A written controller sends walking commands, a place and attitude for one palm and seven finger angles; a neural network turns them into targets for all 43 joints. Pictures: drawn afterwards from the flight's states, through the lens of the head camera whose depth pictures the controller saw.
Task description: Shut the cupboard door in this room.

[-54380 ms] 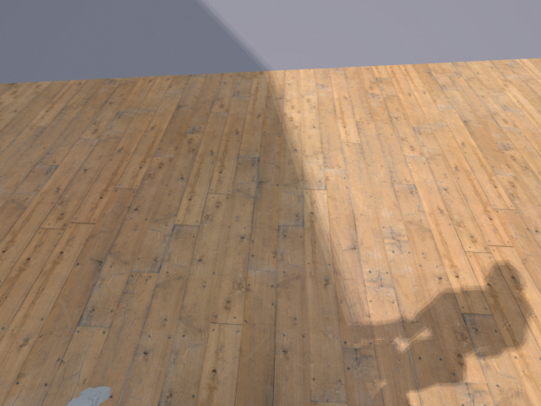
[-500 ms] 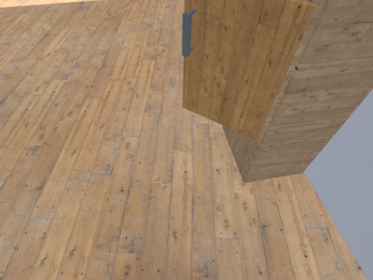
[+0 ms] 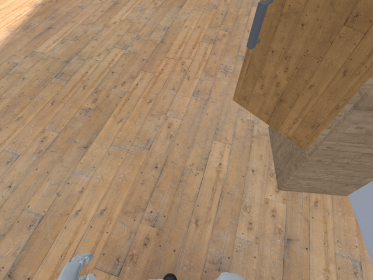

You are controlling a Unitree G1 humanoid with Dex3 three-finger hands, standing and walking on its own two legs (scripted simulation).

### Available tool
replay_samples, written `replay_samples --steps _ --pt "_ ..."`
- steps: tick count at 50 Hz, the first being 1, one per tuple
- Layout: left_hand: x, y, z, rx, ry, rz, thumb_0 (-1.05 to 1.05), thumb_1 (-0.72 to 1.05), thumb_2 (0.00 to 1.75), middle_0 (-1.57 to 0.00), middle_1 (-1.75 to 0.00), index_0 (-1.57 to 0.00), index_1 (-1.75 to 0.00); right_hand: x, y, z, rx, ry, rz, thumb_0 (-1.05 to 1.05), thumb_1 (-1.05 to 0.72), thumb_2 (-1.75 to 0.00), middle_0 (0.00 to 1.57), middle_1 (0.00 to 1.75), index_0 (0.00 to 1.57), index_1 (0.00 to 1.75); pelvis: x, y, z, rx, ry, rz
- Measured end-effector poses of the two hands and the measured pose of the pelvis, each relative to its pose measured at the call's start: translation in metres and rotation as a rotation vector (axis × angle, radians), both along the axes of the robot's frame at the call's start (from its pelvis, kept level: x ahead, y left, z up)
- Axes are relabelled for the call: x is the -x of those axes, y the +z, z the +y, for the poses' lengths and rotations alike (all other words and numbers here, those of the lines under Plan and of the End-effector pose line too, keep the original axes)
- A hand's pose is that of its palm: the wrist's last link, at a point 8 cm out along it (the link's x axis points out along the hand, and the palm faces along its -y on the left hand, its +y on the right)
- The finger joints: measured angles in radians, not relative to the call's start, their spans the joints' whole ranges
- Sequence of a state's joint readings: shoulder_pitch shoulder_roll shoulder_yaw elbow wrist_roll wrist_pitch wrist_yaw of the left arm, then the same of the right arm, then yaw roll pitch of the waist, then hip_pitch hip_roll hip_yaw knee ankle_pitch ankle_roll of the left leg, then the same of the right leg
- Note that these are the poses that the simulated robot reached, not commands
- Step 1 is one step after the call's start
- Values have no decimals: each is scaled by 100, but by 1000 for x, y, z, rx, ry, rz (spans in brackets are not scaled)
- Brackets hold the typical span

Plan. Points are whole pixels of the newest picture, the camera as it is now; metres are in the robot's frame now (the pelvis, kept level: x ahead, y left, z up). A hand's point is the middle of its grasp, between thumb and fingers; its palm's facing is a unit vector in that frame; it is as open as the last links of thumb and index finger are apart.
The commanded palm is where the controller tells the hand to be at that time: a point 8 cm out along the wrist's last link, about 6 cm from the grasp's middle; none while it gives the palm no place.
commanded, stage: walk to a spot facing it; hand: left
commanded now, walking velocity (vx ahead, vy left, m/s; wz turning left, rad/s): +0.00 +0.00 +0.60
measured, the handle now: (260, 24) +0.90 -0.25 +0.05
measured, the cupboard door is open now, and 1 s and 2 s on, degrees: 48 48 48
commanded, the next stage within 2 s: turn to face it in 1.40 s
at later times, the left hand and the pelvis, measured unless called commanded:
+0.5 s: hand out of the picture -0.04 +0.16 -0.18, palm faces +0.38 -0.89 -0.26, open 7.4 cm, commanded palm none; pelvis +0.01 -0.03 -0.01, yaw +21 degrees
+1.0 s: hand (75, 266) +0.17 +0.27 -0.15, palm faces +0.49 -0.84 -0.25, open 7.4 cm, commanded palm none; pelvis +0.15 +0.02 -0.02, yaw +34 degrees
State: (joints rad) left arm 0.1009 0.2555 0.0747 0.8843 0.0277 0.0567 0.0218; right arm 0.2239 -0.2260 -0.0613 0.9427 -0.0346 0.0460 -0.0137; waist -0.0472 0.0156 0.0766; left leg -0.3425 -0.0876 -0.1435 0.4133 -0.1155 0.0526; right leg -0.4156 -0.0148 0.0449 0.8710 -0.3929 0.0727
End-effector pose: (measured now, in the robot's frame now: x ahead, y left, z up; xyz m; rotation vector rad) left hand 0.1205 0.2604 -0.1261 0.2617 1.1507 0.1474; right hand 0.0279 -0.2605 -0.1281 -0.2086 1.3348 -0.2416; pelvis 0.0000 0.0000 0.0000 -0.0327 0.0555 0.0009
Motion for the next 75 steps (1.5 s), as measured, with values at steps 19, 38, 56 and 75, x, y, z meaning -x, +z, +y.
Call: replay_samples --steps 19,38,56,75 --pt "130 2 -61 -1 330 109 0 90 90 -20 -30 -20 -30 -108 -20 -26 -75 315 -7 1 -91 -90 19 30 19 30 -10 -4 -49 -86 285 -26" --pt "155 -19 0 85 572 77 1 90 90 -20 -30 -20 -30 -199 9 83 -39 615 -135 0 -91 -90 20 30 20 30 -48 -4 7 -34 501 -46" --pt "-36 8 33 -19 613 -155 0 90 90 -20 -30 -20 -30 -288 -31 67 -38 626 167 1 -91 -90 20 30 20 30 -194 -15 27 -58 699 -32" --pt "67 -51 11 152 1059 162 0 91 90 -20 -30 -20 -30 -516 -1 338 -108 1135 -250 1 -91 -90 19 30 19 30 -255 -30 116 -31 961 -36"
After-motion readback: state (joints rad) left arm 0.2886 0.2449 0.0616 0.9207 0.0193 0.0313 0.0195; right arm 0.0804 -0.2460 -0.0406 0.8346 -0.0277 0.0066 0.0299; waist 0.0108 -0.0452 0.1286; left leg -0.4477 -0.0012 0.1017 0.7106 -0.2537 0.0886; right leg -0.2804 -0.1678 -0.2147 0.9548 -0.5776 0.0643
